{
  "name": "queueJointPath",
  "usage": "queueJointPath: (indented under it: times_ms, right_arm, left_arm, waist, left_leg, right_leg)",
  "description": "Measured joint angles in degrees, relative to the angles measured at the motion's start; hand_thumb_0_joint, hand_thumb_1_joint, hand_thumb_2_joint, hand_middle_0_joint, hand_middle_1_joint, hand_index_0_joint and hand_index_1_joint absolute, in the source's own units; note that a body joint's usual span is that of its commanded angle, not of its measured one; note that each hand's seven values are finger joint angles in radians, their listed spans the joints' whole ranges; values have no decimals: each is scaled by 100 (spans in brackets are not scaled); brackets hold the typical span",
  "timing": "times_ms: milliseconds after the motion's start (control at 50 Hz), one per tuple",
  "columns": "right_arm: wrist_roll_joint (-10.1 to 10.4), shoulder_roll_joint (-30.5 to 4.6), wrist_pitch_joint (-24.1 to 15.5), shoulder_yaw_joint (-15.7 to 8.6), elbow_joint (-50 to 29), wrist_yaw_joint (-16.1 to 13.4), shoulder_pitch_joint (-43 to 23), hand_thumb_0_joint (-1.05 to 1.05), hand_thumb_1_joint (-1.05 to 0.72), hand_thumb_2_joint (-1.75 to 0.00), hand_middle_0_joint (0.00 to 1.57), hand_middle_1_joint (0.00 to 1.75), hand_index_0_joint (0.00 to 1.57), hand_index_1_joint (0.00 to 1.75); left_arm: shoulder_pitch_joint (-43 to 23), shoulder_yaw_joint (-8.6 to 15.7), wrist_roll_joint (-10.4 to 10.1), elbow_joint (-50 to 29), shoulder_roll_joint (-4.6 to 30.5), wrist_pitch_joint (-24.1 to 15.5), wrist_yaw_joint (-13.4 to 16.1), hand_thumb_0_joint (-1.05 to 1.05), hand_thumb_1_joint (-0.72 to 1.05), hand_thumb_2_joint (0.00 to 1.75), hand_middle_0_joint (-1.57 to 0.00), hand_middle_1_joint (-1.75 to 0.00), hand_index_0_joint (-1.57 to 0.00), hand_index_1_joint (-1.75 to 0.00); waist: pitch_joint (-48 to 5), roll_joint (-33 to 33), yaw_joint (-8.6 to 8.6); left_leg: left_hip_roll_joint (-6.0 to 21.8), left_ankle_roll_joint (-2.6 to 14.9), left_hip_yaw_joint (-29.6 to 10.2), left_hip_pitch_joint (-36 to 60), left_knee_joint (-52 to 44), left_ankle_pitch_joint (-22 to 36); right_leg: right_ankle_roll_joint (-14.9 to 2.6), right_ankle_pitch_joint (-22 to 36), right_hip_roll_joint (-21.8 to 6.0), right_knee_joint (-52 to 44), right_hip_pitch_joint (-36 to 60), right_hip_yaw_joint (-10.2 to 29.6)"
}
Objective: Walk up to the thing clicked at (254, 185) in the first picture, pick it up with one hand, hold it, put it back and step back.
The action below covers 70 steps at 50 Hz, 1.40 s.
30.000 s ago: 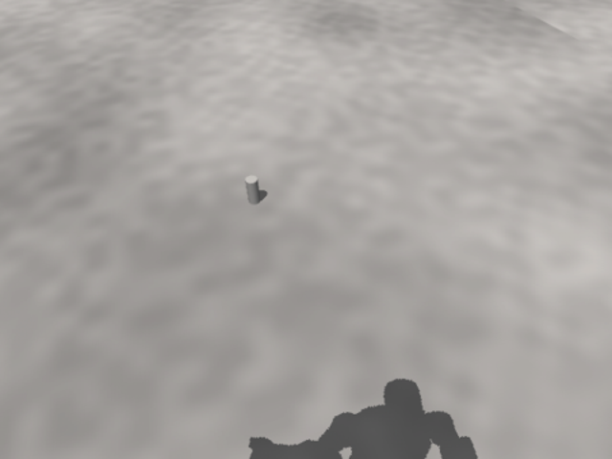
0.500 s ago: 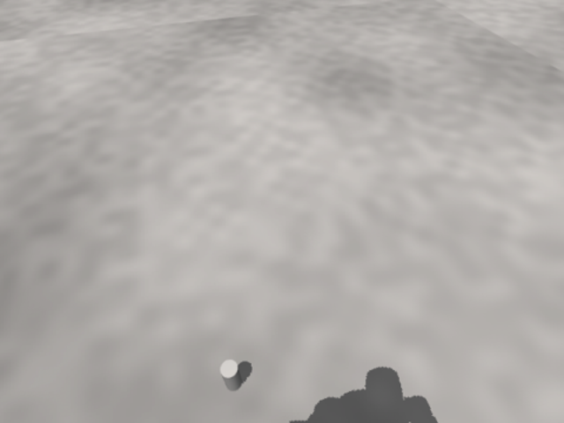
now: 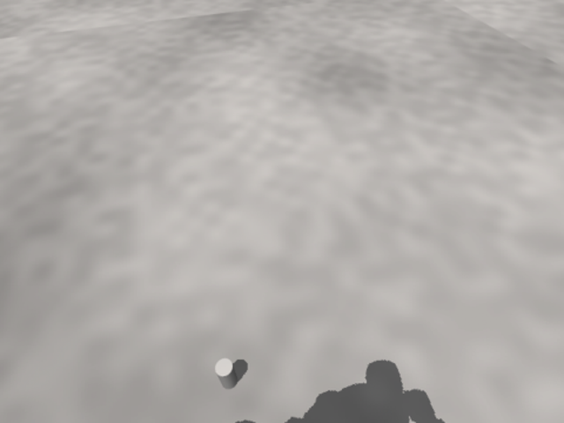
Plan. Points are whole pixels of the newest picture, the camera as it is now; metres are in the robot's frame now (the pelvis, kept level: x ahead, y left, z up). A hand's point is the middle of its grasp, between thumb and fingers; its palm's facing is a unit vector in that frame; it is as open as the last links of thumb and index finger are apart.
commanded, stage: stand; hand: left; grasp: from the side
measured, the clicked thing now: (226, 374) +0.43 +0.22 -0.71
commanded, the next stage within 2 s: step back in 1.00 s
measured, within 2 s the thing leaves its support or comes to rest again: neither
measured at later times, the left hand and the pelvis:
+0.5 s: hand out of the picture +0.09 +0.25 -0.16, palm faces -0.02 -0.94 -0.35, open 7.4 cm; pelvis +0.01 +0.00 +0.00, yaw -1 degrees
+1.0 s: hand out of the picture +0.10 +0.25 -0.16, palm faces -0.02 -0.94 -0.34, open 7.4 cm; pelvis +0.03 +0.00 +0.00, yaw -1 degrees
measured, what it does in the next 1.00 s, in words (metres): stands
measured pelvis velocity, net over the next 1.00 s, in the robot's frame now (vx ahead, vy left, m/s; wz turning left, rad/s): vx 0.03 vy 0.00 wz -0.01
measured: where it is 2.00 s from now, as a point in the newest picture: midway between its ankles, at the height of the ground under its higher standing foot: outside the picture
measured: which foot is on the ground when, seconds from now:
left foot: down 0.00-1.00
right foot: down 0.00-1.00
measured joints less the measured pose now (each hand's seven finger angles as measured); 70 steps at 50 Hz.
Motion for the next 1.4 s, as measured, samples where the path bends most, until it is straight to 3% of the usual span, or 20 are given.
queueJointPath:
  times_ms: [1000, 1120, 1200, 1280, 1320, 1340, 1400]
  right_arm:
    - [39, -48, -68, 59, -26, -7, -242, 1, -90, -89, 21, 30, 20, 30]
    - [134, -147, 89, -69, -399, 55, -447, 1, -90, -89, 21, 30, 20, 30]
    - [136, -295, 181, -166, -635, 72, -520, 1, -90, -89, 21, 30, 20, 30]
    - [101, -445, 254, -265, -829, 114, -427, 1, -90, -89, 21, 30, 20, 30]
    - [79, -431, 249, -302, -902, 136, -327, 1, -90, -89, 21, 30, 20, 30]
    - [64, -397, 235, -304, -928, 147, -280, 1, -91, -89, 21, 30, 20, 30]
    - [-19, -266, 200, -276, -993, 158, -124, 1, -90, -89, 21, 30, 20, 30]
  left_arm:
    - [-225, 29, -42, -36, 45, 1, -35, 0, 91, 90, -20, -29, -20, -30]
    - [-337, 228, -155, -490, 190, 78, -16, 0, 91, 90, -21, -30, -21, -30]
    - [-437, 279, -127, -776, 302, 177, -7, 0, 91, 90, -21, -30, -21, -30]
    - [-496, 300, -41, -1048, 360, 283, -9, 0, 90, 90, -21, -30, -21, -30]
    - [-534, 312, -24, -1154, 429, 339, -9, 0, 90, 90, -21, -30, -21, -30]
    - [-566, 327, -38, -1191, 466, 370, 4, 0, 90, 90, -21, -30, -21, -30]
    - [-640, 367, -46, -1280, 512, 451, 74, 0, 91, 90, -20, -29, -20, -30]
  waist:
    - [-91, -46, -31]
    - [287, -50, -82]
    - [511, -31, -100]
    - [619, -36, -112]
    - [643, -166, -131]
    - [668, -236, -119]
    - [702, -251, -204]
  left_leg:
    - [-3, 14, 81, 240, -292, -78]
    - [23, 50, 50, -307, 405, -277]
    - [11, 113, 37, -731, 946, -418]
    - [-117, 308, -41, -1040, 1604, -746]
    - [-224, 272, 13, -1125, 1783, -794]
    - [-252, 305, 63, -1145, 1829, -791]
    - [-198, 376, -14, -1196, 1731, -638]
  right_leg:
    - [33, -44, 1, -300, 213, 70]
    - [0, -188, 17, 277, -270, 58]
    - [4, -279, 0, 705, -636, 62]
    - [81, -442, -82, 1239, -965, 117]
    - [67, -571, -189, 1581, -1143, 195]
    - [-22, -741, -147, 1826, -1251, 336]
    - [-202, -1914, 462, 3238, -1616, 887]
